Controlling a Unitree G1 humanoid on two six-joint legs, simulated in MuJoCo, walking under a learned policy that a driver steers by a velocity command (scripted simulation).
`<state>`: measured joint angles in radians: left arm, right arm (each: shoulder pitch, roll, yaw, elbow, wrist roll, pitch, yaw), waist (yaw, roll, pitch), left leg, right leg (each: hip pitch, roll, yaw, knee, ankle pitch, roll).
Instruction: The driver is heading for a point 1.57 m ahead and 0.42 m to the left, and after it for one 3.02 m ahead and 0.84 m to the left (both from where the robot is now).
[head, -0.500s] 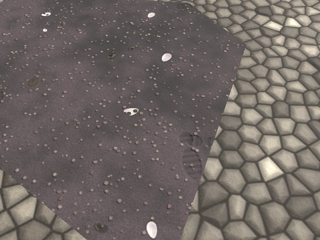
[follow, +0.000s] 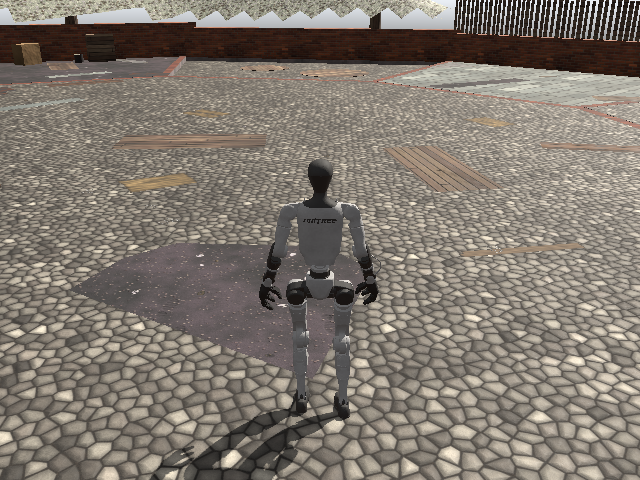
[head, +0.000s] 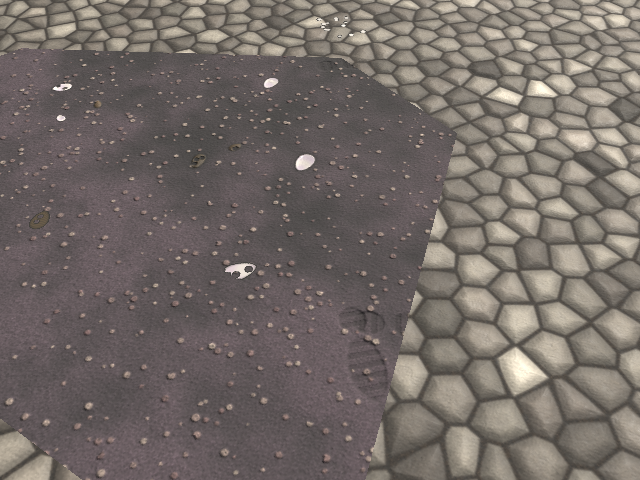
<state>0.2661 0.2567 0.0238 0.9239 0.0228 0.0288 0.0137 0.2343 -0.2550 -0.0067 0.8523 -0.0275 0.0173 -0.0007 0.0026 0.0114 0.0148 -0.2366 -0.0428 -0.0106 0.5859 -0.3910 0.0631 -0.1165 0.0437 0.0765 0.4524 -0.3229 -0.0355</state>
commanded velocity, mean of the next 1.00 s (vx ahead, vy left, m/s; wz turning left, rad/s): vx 0.43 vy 0.00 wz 0.19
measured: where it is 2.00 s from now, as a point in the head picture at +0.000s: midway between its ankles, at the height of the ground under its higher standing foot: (235, 311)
